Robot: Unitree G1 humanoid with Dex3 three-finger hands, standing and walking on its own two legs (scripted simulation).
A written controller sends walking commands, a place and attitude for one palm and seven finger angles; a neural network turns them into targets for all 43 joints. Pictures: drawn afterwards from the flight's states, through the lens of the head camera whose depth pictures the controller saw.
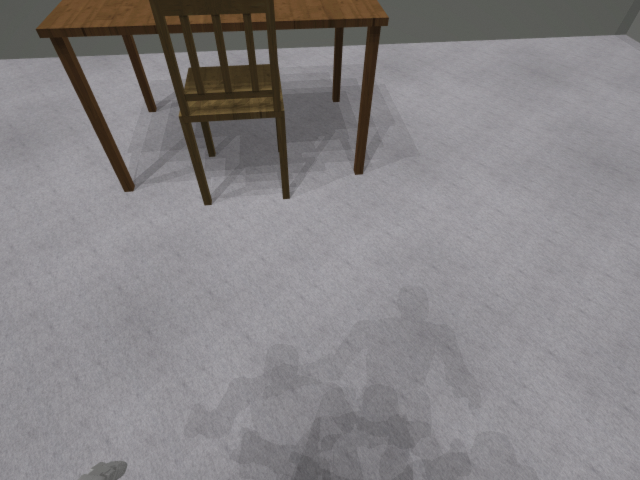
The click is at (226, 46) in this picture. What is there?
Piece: chair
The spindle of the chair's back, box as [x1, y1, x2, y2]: [211, 14, 231, 91]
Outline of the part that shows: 211,15 225,91 231,91 219,14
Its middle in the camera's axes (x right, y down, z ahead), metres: -0.34 -0.62 +1.31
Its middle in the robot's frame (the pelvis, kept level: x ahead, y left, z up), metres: +1.38 +0.41 -0.10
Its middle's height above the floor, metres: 0.67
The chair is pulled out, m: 0.00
